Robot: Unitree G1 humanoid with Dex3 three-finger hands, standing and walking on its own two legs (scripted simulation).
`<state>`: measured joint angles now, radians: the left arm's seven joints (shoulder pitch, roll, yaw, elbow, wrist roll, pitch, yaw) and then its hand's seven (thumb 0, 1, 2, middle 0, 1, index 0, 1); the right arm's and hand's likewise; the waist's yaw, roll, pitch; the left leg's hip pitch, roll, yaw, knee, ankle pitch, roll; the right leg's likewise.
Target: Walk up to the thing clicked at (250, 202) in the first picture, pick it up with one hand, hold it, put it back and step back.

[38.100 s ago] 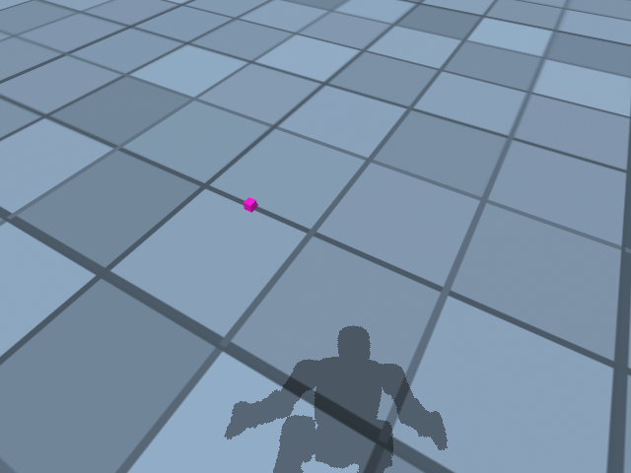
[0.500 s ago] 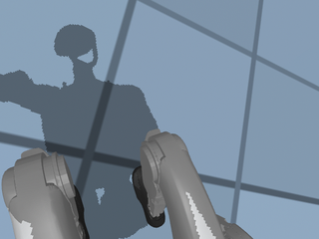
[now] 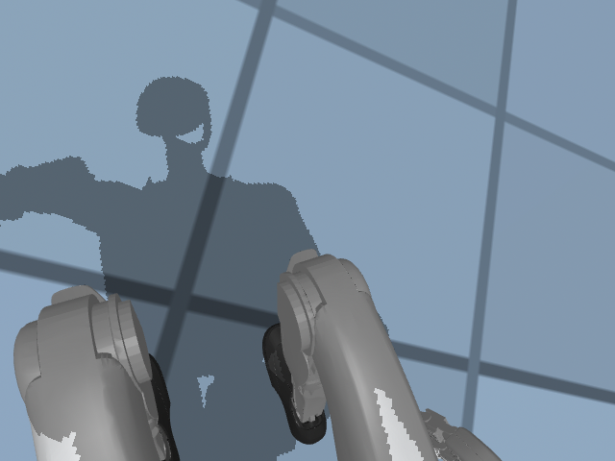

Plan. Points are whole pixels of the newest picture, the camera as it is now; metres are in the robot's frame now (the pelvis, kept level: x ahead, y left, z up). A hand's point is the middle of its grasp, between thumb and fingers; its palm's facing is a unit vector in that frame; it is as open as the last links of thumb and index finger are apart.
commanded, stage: approach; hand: left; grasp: from above
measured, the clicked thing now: out of the picture +0.39 +0.40 -0.29
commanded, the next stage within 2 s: none
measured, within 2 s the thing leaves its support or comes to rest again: neither
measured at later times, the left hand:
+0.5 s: hand out of the picture +0.36 +0.41 -0.19, palm faces -0.12 -0.40 -0.91, open 13.5 cm
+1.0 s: hand out of the picture +0.40 +0.43 -0.16, palm faces +0.06 -0.42 -0.91, open 13.2 cm
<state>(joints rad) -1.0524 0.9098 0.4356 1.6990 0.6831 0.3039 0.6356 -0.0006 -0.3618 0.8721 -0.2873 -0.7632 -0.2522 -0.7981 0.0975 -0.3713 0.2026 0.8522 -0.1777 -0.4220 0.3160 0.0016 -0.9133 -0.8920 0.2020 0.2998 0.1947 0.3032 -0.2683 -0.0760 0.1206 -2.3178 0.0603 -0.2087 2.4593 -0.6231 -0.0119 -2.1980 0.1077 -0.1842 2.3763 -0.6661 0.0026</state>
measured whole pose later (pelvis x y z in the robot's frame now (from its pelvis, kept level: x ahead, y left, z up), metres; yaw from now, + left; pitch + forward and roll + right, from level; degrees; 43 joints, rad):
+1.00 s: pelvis +0.00 +0.01 +0.00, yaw -2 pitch +27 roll -11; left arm -1.17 1.08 0.49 1.76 0.62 0.37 0.65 0.00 -0.35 0.86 -0.26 -0.81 -0.23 -0.83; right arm 0.13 -0.40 0.24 0.83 -0.18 -0.38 0.33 0.00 -0.91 -0.89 0.20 0.30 0.19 0.30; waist -0.30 -0.08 0.14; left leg -2.31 0.07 -0.22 2.47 -0.66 0.00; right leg -2.18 0.13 -0.19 2.36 -0.68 0.02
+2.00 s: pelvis +0.01 +0.01 +0.01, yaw -3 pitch +29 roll -13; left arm -1.07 1.02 0.44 1.62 0.61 0.43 0.59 0.00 -0.37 0.86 -0.19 -0.93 -0.19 -0.93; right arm 0.19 -0.35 0.23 0.81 -0.12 -0.34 0.35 0.00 -0.92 -0.89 0.20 0.30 0.20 0.30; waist -0.25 -0.05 0.08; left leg -2.31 0.06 -0.23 2.46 -0.70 0.01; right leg -2.16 0.12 -0.20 2.33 -0.73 0.03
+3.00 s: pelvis +0.01 +0.01 +0.01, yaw -1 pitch +30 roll -12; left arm -0.98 0.80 0.23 1.47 0.60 0.43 0.55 0.00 -0.42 0.88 -0.12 -1.03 -0.13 -1.01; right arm 0.17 -0.31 0.18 0.84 -0.11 -0.36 0.36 0.00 -0.92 -0.89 0.20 0.30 0.20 0.30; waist -0.20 -0.05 0.05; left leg -2.31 0.05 -0.21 2.45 -0.68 -0.01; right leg -2.16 0.10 -0.19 2.34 -0.73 0.01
